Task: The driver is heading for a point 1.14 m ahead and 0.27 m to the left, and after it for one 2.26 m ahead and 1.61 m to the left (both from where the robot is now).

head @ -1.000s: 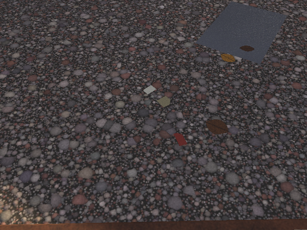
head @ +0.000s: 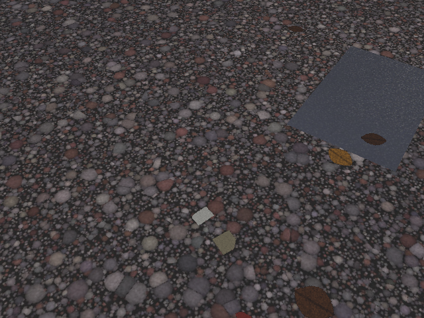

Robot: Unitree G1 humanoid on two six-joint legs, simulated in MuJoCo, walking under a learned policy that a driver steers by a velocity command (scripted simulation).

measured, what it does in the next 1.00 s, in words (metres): goes down, turning left: left foot 0.04 m lower, then right foot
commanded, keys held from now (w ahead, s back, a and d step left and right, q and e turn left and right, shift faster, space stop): w+q+shift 0.74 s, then w+shift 0.14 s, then w+e+shift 0.08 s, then e+shift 0.04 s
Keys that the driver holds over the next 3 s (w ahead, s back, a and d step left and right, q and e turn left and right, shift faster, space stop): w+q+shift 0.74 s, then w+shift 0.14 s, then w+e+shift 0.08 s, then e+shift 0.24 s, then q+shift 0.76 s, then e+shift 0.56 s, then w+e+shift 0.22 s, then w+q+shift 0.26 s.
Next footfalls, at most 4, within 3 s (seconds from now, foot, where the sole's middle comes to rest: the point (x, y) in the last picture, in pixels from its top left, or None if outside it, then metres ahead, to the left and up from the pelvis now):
0.24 left None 0.40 0.05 -0.81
0.60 right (248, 220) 0.89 -0.03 -0.81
1.02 left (143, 176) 1.08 0.40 -0.81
1.42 right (157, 126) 1.37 0.40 -0.81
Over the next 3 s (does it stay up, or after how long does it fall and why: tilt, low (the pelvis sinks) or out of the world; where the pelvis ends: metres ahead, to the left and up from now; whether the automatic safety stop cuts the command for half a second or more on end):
stays up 1.27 0.48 -0.03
